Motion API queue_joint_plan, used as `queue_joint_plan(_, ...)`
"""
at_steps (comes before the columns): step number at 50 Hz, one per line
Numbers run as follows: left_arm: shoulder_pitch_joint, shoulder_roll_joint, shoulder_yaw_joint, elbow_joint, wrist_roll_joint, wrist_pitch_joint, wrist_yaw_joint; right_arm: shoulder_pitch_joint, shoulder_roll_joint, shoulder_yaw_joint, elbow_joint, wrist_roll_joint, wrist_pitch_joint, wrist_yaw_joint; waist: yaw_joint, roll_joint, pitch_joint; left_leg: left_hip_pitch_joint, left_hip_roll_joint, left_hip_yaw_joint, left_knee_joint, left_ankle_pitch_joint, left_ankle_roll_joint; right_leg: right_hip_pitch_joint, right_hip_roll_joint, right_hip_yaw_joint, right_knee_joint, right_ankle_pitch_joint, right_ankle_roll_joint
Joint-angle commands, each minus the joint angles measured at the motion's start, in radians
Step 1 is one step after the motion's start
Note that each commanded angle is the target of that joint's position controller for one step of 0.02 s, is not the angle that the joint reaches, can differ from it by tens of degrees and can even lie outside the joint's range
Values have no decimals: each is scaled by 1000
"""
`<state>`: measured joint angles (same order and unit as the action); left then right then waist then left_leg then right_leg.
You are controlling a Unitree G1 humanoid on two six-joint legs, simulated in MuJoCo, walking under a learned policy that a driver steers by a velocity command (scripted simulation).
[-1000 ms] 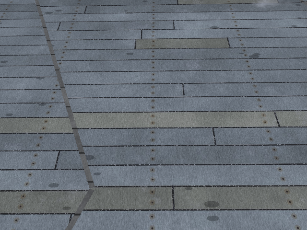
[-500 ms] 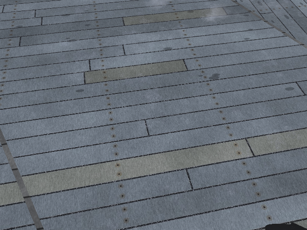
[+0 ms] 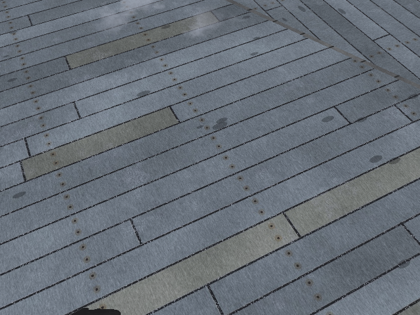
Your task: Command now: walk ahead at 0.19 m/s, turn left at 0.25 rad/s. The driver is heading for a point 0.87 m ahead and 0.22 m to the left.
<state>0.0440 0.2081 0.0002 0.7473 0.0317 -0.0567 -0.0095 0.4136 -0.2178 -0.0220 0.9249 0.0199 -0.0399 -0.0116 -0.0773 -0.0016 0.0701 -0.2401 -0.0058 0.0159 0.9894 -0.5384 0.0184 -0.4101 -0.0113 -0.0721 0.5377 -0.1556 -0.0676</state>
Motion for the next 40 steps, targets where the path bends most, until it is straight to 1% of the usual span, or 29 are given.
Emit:
queue_joint_plan(1, 175, 115, 39, 9, -24, 4, 31, 0, -119, -41, -58, -23, 15, -9, 92, -96, -168, -292, 52, -58, 151, 49, 1, 406, -320, 205, -157, 811, -142)
queue_joint_plan(2, 148, 103, 36, 10, -27, 7, 39, 21, -107, -44, -52, -38, 33, -2, 63, -112, -137, -235, 55, -42, 136, 91, -14, 308, -292, 151, -197, 738, -127)
queue_joint_plan(3, 143, 104, 36, 10, -21, 5, 42, 37, -90, -46, -47, -44, 47, 4, 50, -105, -140, -188, 42, -27, 147, 120, -23, 253, -282, 115, -215, 723, -127)
queue_joint_plan(4, 140, 114, 40, 10, -18, 1, 42, 47, -75, -48, -50, -43, 57, 8, 36, -97, -155, -168, 33, -17, 153, 137, -30, 226, -283, 89, -226, 708, -141)
queue_joint_plan(6, 118, 124, 46, 12, -13, -2, 43, 29, -64, -53, -67, -42, 73, 11, 17, -107, -148, -171, 37, -7, 115, 167, -36, 175, -283, 43, -245, 601, -152)
queue_joint_plan(8, 112, 121, 48, 19, -8, 3, 45, -32, -59, -51, -96, -46, 86, 17, 23, -134, -118, -179, 56, 3, 12, 221, -33, 140, -275, 7, -263, 430, -142)
queue_joint_plan(10, 122, 130, 53, 26, -5, 12, 45, -96, -59, -47, -126, -48, 96, 29, 43, -149, -109, -156, 61, 20, -88, 260, -26, 126, -276, -12, -270, 284, -138)
queue_joint_plan(12, 144, 155, 63, 33, -2, 24, 41, -136, -73, -48, -151, -49, 101, 38, 60, -138, -116, -133, 55, 37, -151, 243, -17, 139, -299, -7, -256, 200, -141)
queue_joint_plan(15, 161, 188, 79, 38, -2, 44, 36, -174, -93, -53, -186, -46, 101, 43, 76, -128, -112, -105, 47, 55, -235, 177, 5, 164, -338, 10, -213, 104, -127)
queue_joint_plan(16, 160, 198, 84, 39, -4, 50, 36, -176, -95, -54, -194, -44, 98, 43, 74, -122, -109, -83, 41, 63, -286, 171, 16, 167, -343, 9, -186, 74, -113)
queue_joint_plan(17, 152, 206, 88, 40, -9, 58, 37, -162, -91, -54, -196, -45, 91, 43, 60, -100, -108, -28, 27, 73, -377, 211, 29, 152, -331, -13, -134, 32, -82)
queue_joint_plan(18, 180, 199, 90, 50, -3, 66, 36, -138, -105, -58, -188, -47, 79, 38, 53, -41, -111, 38, 17, 46, -481, 274, 43, 124, -298, -42, -51, -42, -30)
queue_joint_plan(19, 231, 157, 84, 52, 4, 77, 28, -115, -181, -74, -189, -55, 62, 26, 61, 179, -97, 74, 161, -181, -672, 372, 75, 50, -200, -129, 177, -192, 43)
queue_joint_plan(20, 187, 99, 65, -19, -10, 89, 35, -106, -325, -107, -213, -47, 58, 19, 53, 373, -50, 97, 399, -547, -730, 662, 226, -200, 4, -121, 363, -506, 111)
queue_joint_plan(21, 123, 139, 70, -21, 0, 104, 44, -26, -309, -116, -184, -41, 65, 11, -4, 218, -82, 89, 395, -508, -713, 690, 303, -200, -9, 31, 517, -503, 110)
queue_joint_plan(22, 129, 135, 73, -16, -13, 108, 41, -72, -260, -101, -185, -37, 70, 3, 36, 165, -68, 66, 331, -417, -698, 649, 290, -201, -21, 71, 558, -416, 106)
queue_joint_plan(23, 142, 134, 73, -3, -23, 99, 37, -154, -222, -90, -200, -35, 77, 1, 72, 130, -52, 42, 258, -340, -701, 586, 244, -187, -33, 94, 533, -320, 99)
queue_joint_plan(24, 150, 150, 79, 3, -12, 92, 35, -220, -199, -83, -221, -28, 80, -1, 92, 139, -63, 55, 210, -300, -693, 587, 212, -180, -30, 94, 518, -261, 94)
queue_joint_plan(25, 171, 160, 83, 15, 2, 90, 32, -244, -176, -76, -234, -26, 79, 0, 96, 134, -94, 69, 186, -273, -678, 664, 209, -158, -15, 83, 538, -232, 95)
queue_joint_plan(26, 178, 158, 85, 17, 3, 92, 29, -231, -173, -74, -235, -23, 77, 5, 94, 108, -123, 85, 182, -270, -666, 711, 211, -144, -6, 84, 548, -225, 98)
queue_joint_plan(27, 178, 148, 83, 14, -2, 94, 28, -212, -182, -78, -231, -21, 73, 8, 90, 85, -136, 102, 183, -277, -661, 722, 215, -142, -3, 89, 535, -224, 103)
queue_joint_plan(28, 169, 138, 80, 7, -7, 97, 28, -196, -193, -82, -227, -22, 70, 9, 83, 78, -136, 116, 184, -291, -661, 705, 217, -148, -2, 94, 505, -225, 108)
queue_joint_plan(29, 157, 131, 77, 0, -10, 100, 30, -180, -202, -85, -224, -24, 69, 9, 74, 84, -129, 127, 184, -309, -663, 672, 221, -155, -1, 98, 470, -228, 111)
queue_joint_plan(31, 133, 130, 75, -14, -11, 104, 35, -160, -210, -89, -221, -29, 71, 8, 55, 108, -118, 133, 186, -351, -669, 595, 229, -154, 3, 106, 405, -239, 114)
queue_joint_plan(34, 110, 133, 71, -34, -15, 101, 39, -154, -223, -95, -224, -36, 77, 11, 40, 118, -113, 108, 180, -403, -665, 526, 234, -110, 18, 114, 317, -254, 108)
queue_joint_plan(38, 125, 139, 68, -49, -27, 89, 45, -184, -235, -101, -231, -41, 83, 21, 47, 127, -127, 63, 163, -469, -640, 570, 215, 2, 53, 114, 201, -272, 88)
queue_joint_plan(39, 140, 142, 68, -51, -30, 85, 47, -197, -236, -102, -232, -41, 84, 24, 54, 131, -131, 54, 156, -489, -634, 585, 205, 39, 62, 115, 157, -272, 80)
queue_joint_plan(40, 174, 141, 67, -45, -33, 81, 49, -217, -232, -101, -233, -39, 86, 25, 70, 134, -139, 43, 149, -491, -623, 595, 188, 89, 66, 109, 94, -256, 70)
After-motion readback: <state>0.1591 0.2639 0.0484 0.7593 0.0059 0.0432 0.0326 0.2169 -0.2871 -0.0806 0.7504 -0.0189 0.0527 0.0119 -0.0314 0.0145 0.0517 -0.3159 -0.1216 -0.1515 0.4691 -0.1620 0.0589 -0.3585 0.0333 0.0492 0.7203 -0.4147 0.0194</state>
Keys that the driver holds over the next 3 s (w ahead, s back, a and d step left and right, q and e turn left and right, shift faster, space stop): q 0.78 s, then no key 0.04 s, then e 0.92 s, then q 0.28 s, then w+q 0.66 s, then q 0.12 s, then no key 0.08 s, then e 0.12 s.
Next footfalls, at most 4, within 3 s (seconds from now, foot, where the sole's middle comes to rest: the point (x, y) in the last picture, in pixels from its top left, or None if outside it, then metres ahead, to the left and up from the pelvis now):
0.38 left None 0.08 0.12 -0.77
0.86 right None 0.13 -0.06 -0.77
1.20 left None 0.00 0.09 -0.77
1.58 right None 0.07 -0.12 -0.77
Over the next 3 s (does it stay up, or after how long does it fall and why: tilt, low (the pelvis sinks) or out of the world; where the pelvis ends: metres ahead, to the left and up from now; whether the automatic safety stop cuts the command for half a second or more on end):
stays up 0.34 0.05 -0.01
